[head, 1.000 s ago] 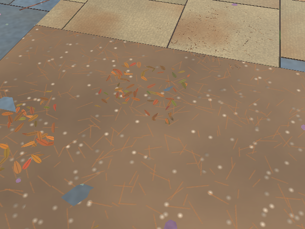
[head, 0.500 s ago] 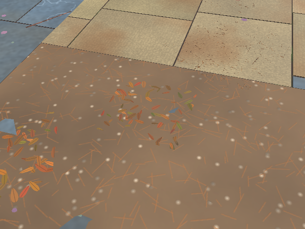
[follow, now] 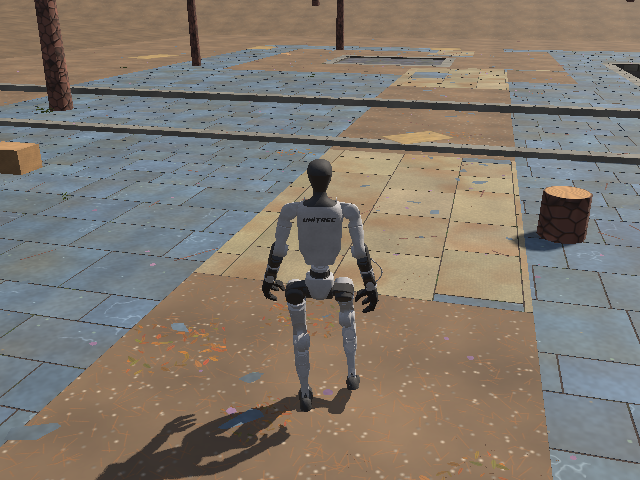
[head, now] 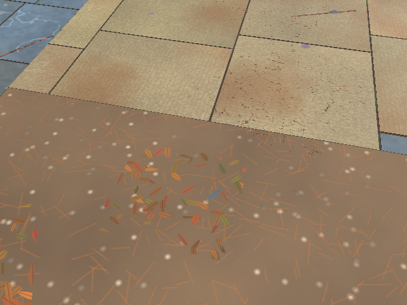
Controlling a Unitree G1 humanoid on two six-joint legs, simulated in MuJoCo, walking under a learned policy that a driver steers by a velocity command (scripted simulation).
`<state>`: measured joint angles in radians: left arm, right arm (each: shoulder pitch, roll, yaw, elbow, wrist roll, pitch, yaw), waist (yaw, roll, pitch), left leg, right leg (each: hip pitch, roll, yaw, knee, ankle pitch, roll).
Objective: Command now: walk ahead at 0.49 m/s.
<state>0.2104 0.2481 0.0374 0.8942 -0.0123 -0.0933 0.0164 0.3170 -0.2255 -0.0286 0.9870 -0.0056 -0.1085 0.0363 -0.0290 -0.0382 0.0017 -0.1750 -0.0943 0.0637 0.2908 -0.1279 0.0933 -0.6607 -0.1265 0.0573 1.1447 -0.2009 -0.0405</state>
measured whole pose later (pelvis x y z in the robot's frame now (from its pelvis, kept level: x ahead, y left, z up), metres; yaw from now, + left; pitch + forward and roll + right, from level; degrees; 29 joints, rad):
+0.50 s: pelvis +0.28 -0.08 +0.00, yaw +1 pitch +1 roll +0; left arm 0.28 0.23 0.04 0.91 0.00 -0.11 -0.03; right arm 0.23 -0.28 -0.04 0.93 0.02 -0.09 0.00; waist 0.02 0.04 0.00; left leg -0.58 0.10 -0.03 1.12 -0.25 0.05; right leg -0.22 0.05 -0.06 0.34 -0.15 -0.07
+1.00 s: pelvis +0.55 -0.01 -0.01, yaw +0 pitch +1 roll +0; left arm 0.31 0.25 0.05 0.97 -0.03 -0.10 0.00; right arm 0.17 -0.24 -0.05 0.90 0.00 -0.10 0.03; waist 0.01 -0.03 0.02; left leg -0.35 -0.03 0.07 0.47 -0.15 0.06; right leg -0.41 -0.05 0.03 1.18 -0.37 -0.05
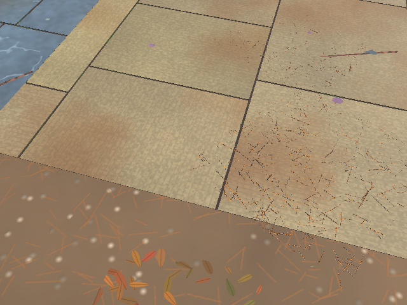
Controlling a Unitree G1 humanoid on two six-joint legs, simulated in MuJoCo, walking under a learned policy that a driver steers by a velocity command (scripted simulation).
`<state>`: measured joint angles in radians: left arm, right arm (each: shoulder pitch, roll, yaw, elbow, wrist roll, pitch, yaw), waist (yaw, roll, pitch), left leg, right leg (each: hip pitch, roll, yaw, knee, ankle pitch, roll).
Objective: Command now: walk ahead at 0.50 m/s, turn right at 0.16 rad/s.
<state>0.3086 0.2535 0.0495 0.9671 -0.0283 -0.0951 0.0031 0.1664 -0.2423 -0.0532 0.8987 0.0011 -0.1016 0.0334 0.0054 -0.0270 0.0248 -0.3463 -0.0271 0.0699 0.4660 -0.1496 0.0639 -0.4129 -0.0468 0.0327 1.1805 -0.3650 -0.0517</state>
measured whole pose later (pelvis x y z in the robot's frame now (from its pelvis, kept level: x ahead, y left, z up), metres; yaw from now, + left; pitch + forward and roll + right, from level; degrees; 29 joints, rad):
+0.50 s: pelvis +0.27 -0.06 -0.02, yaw -14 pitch +2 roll +1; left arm 0.09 0.25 0.08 0.76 -0.02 -0.06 -0.05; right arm 0.29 -0.26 -0.05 0.96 0.01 -0.07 -0.02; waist -0.02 -0.01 0.05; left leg -0.13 0.05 0.11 0.99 -0.47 -0.01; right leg -0.50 0.05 -0.07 0.64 -0.18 -0.11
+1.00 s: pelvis +0.56 -0.11 -0.01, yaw -30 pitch +3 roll +1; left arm 0.36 0.28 0.07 0.79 -0.03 -0.05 0.02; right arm 0.07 -0.26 -0.06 0.76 -0.01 -0.14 0.02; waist 0.04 -0.03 0.00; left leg -0.44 -0.04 0.00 0.54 -0.14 0.03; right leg -0.24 0.09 0.19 0.95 -0.50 -0.05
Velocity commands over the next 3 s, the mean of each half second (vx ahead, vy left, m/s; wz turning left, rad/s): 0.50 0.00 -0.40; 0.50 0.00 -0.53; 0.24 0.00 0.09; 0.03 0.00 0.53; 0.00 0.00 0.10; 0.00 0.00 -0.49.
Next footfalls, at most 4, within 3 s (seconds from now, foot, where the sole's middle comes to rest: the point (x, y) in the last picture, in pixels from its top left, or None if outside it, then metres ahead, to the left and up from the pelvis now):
0.44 right None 0.39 -0.16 -0.77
0.94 left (230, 235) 0.72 -0.08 -0.77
1.38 right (308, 229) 0.75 -0.37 -0.77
1.76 left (233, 218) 0.79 -0.10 -0.77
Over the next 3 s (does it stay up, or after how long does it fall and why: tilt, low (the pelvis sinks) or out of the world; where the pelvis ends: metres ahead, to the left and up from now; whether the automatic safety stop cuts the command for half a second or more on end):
stays up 0.70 -0.25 0.00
